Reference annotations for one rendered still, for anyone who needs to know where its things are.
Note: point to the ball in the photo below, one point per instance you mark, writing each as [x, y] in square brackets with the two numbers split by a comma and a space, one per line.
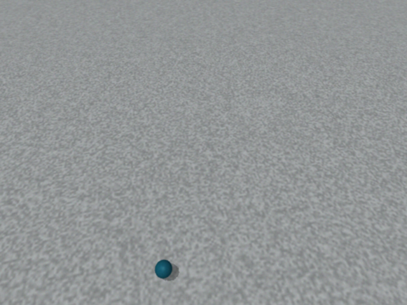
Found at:
[163, 269]

